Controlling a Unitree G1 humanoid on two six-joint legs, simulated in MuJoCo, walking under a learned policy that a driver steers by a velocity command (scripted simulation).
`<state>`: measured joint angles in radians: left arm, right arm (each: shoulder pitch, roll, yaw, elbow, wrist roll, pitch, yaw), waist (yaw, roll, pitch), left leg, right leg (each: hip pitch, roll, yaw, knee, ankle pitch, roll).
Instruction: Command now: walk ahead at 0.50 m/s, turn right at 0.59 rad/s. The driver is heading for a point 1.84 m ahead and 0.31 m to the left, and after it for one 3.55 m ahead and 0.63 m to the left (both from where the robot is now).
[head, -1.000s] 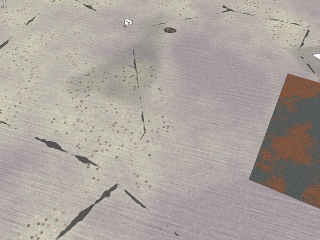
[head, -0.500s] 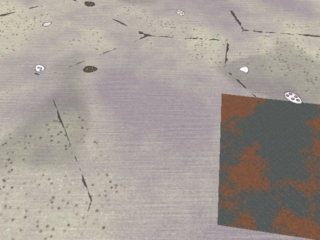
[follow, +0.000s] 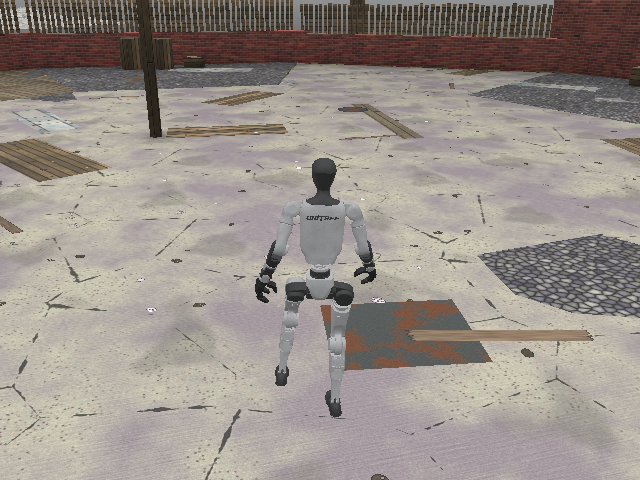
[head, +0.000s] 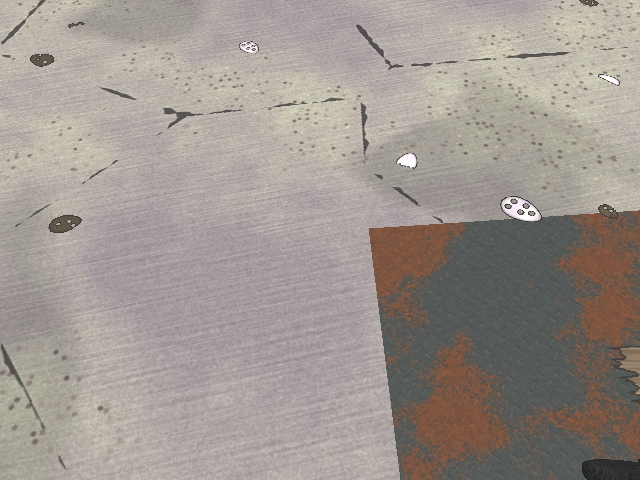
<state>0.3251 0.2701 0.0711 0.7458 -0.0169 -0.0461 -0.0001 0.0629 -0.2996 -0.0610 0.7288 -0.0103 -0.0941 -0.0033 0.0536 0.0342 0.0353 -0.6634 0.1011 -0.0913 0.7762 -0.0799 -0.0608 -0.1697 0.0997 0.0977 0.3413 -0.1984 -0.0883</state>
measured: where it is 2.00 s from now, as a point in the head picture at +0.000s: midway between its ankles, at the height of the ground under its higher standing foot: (279, 250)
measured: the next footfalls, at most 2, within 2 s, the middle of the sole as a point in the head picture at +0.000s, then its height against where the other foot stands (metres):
left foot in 0.18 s outside the picture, level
right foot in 0.68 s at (425, 448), level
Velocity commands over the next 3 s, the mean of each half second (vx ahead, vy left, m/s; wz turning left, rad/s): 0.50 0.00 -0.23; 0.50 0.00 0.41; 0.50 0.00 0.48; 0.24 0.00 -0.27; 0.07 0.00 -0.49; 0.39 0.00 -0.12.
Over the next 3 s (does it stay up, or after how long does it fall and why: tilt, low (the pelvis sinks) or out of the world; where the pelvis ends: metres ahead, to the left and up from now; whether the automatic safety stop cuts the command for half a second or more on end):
stays up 1.21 0.21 -0.03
